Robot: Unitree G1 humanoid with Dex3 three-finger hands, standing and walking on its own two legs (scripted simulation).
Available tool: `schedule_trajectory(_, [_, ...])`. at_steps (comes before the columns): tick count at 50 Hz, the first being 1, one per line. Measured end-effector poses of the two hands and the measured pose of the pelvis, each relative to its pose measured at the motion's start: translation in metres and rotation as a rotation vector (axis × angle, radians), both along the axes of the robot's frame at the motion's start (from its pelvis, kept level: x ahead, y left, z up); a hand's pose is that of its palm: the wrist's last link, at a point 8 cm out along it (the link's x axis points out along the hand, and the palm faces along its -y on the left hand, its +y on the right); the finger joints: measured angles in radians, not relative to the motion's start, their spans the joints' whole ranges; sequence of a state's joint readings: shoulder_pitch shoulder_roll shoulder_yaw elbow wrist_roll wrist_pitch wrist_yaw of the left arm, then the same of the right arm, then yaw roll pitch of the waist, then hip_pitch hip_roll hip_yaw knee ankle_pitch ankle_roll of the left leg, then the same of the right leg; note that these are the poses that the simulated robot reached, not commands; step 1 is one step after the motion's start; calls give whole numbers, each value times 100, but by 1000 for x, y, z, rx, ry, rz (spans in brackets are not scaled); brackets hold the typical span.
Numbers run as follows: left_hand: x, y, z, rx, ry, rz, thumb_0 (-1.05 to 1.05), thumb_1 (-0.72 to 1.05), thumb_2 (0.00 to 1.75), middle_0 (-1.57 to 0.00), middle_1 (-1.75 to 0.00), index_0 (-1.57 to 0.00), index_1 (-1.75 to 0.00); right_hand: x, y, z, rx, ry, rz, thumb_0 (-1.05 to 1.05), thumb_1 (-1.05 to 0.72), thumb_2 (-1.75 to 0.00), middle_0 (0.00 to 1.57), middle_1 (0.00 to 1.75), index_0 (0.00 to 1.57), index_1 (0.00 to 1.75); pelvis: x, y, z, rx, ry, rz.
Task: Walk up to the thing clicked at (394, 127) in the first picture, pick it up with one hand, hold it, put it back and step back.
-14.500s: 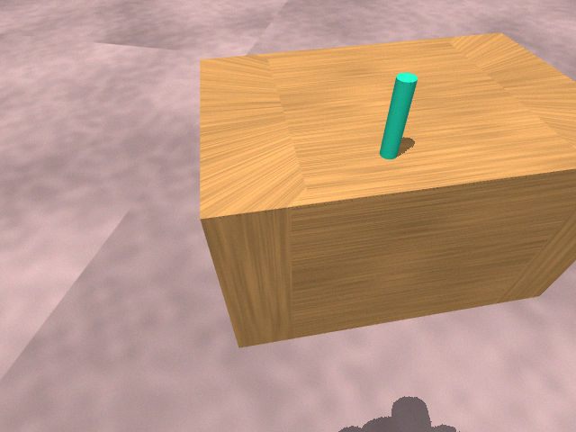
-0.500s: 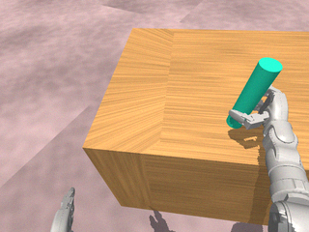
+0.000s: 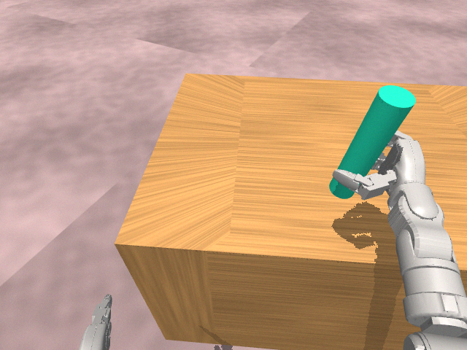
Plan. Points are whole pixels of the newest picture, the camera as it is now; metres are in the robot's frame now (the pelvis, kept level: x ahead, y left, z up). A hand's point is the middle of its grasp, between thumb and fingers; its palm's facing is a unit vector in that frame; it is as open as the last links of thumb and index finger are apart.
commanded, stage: lift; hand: right
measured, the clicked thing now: (364, 151) +0.37 -0.16 +0.20
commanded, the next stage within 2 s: hold in 0.90 s
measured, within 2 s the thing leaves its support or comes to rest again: neither
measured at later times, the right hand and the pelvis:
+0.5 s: hand (370, 154) +0.36 -0.17 +0.20, palm faces +0.11 +0.99 -0.01, open 8.6 cm; pelvis +0.00 +0.01 +0.01, yaw -1 degrees
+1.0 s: hand (380, 145) +0.35 -0.17 +0.23, palm faces +0.11 +0.99 -0.01, open 8.6 cm; pelvis +0.00 +0.01 +0.01, yaw -1 degrees
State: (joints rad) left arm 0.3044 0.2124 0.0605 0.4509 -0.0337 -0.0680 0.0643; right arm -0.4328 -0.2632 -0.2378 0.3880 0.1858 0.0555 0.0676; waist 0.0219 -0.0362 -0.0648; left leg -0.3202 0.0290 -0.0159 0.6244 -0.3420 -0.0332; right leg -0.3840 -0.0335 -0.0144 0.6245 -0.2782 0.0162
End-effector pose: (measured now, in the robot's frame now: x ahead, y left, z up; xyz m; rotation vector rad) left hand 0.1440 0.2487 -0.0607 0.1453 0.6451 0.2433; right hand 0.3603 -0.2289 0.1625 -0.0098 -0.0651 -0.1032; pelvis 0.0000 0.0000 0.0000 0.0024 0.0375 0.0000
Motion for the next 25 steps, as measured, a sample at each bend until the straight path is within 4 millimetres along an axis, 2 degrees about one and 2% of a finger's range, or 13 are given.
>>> schedule_trajectory(10, [1, 12, 3, 9, -8, 0, -1, -52, 5, -5, -5, -4, -5, -16, 7, 19, 2, -1, -5, -6, 45, -99, 96, 135, 100, 136, -3, 5, 4, -4, -29, -7])
schedule_trajectory(25, [5, 11, -1, -24, -6, -11, -2, -53, 5, -4, -5, -4, -4, -31, 11, 41, -3, 6, -11, -7, 47, -100, 96, 137, 101, 138, -5, 9, 8, -7, -55, -14])
